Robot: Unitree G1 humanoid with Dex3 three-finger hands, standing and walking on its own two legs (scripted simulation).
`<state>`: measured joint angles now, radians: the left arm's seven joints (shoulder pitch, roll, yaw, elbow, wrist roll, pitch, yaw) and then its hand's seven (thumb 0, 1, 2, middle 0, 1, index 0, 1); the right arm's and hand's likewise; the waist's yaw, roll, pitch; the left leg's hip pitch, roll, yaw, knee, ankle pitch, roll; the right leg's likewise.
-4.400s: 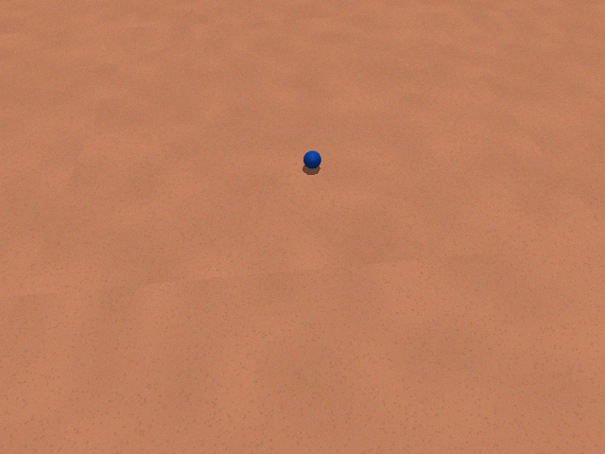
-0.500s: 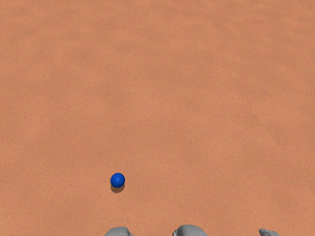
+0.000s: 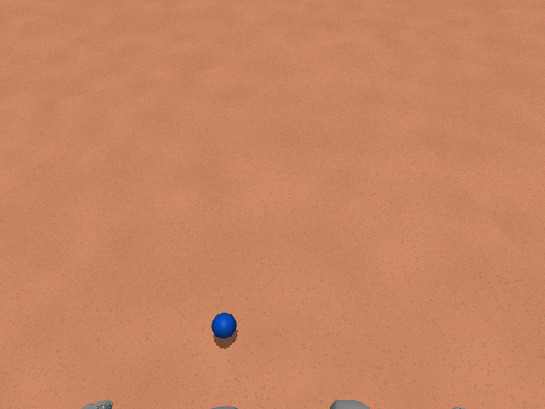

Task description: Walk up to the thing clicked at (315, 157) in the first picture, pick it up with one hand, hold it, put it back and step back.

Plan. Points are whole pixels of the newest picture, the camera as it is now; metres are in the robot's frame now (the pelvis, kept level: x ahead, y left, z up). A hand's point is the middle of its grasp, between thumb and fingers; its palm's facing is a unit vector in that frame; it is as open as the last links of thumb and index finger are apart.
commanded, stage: walk up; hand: left
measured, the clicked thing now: (224, 325) +0.46 +0.22 -0.72
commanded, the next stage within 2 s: stand in 1.36 s
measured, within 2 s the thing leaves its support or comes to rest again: neither
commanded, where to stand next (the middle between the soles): +0.07 +0.00 m, yaw +0 degrees
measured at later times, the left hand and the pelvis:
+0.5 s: hand out of the picture +0.12 +0.26 -0.14, palm faces -0.02 -0.94 -0.33, open 7.4 cm; pelvis +0.03 +0.01 +0.02, yaw +0 degrees
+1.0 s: hand out of the picture +0.12 +0.26 -0.14, palm faces -0.01 -0.94 -0.34, open 7.4 cm; pelvis +0.04 +0.01 +0.02, yaw +0 degrees
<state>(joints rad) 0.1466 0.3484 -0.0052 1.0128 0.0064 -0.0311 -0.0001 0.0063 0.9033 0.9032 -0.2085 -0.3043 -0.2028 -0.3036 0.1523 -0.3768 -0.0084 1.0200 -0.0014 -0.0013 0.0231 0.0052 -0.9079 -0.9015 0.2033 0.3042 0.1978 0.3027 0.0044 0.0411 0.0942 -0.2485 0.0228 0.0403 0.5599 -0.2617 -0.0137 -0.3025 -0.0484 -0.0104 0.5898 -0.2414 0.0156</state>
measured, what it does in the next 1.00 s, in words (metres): stands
